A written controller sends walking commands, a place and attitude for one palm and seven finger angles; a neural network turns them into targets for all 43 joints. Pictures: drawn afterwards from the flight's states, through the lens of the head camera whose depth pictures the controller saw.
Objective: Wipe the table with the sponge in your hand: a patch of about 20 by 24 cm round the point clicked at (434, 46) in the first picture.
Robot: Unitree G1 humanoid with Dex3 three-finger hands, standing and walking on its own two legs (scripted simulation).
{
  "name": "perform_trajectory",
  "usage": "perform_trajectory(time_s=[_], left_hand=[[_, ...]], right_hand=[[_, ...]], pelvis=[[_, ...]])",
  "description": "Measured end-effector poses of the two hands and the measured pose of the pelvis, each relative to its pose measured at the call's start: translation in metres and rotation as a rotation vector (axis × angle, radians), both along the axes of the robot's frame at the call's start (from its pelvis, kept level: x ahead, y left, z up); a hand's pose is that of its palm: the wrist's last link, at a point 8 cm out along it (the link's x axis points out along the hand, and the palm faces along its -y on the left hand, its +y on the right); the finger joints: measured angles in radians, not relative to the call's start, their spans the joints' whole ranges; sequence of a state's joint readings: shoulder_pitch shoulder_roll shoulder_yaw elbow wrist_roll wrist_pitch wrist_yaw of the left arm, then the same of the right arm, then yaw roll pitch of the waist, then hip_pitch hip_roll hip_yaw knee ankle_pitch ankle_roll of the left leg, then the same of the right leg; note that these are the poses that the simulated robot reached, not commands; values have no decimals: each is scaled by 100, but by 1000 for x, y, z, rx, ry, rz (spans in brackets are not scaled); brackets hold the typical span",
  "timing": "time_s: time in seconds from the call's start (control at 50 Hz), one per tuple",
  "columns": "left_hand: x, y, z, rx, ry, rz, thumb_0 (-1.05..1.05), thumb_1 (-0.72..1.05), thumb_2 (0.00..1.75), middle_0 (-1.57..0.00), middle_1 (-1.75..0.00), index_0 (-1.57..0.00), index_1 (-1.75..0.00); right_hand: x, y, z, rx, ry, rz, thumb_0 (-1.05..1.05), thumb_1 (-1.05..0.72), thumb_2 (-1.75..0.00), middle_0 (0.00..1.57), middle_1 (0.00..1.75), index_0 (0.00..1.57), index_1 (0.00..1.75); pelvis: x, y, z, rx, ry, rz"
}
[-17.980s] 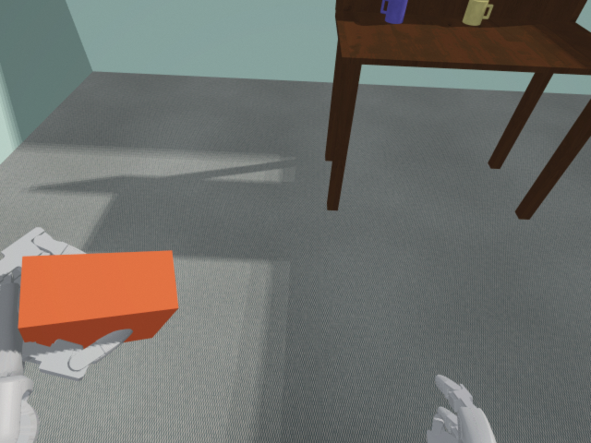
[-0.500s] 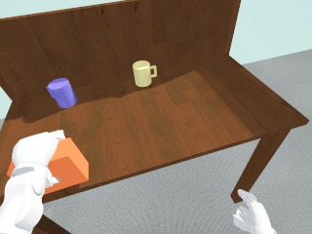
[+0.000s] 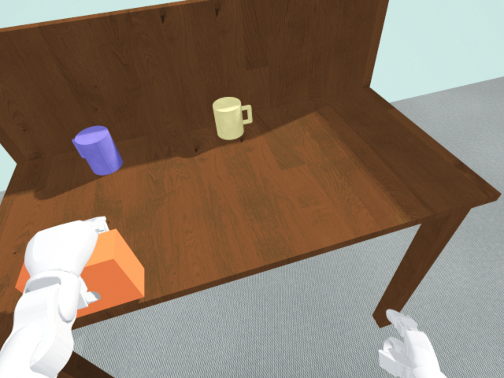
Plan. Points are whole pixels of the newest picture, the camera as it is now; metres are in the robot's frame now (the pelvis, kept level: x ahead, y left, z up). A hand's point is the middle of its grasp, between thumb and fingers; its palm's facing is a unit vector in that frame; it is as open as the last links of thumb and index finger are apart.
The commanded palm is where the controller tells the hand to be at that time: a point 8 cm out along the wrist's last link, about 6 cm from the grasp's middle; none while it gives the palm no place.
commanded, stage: lower the sponge onto the table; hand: left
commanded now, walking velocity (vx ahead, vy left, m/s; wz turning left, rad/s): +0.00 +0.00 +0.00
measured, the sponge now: (94, 282) +0.22 +0.31 +0.03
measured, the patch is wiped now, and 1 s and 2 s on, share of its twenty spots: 0.00 0.15 0.40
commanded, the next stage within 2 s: wipe forward along the first lane in 0.14 s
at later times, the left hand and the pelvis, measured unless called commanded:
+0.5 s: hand (88, 259) +0.24 +0.32 +0.07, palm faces -0.04 -0.04 -1.00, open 9.7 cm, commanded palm +0.24 +0.32 +0.11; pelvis +0.00 -0.01 +0.00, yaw +1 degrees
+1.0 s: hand (93, 233) +0.29 +0.34 +0.06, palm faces -0.09 +0.00 -1.00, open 9.7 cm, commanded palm +0.29 +0.34 +0.10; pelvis -0.02 -0.02 -0.01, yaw +0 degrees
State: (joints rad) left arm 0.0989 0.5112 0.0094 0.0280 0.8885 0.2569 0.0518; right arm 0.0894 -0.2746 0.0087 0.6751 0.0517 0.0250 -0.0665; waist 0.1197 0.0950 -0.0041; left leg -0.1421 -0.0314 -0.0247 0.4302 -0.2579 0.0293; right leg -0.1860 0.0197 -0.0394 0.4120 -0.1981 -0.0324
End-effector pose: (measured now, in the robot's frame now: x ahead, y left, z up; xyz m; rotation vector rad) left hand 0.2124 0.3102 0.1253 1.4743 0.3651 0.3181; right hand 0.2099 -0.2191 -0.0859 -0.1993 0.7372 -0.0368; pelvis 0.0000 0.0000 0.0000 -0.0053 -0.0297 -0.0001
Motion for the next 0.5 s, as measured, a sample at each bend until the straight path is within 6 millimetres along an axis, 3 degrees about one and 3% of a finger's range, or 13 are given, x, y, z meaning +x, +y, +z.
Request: perform_trajectory(time_s=[0.32, 0.5], left_hand=[[2, -2, -4, 11, 1, 18, 0, -47, 105, -78, -137, -78, -137], [15, 0, -4, 30, 26, 26, -1, -48, 105, -79, -136, -79, -136]], right_hand=[[1, -1, -1, 16, 2, -3, 2, -90, -89, 20, 30, 20, 29], [-7, -8, -9, 4, 31, -11, 2, -90, -89, 20, 30, 20, 29]], pelvis=[[1, -2, -1, 1, 12, -1], [-4, -6, -2, 4, 24, 9]])
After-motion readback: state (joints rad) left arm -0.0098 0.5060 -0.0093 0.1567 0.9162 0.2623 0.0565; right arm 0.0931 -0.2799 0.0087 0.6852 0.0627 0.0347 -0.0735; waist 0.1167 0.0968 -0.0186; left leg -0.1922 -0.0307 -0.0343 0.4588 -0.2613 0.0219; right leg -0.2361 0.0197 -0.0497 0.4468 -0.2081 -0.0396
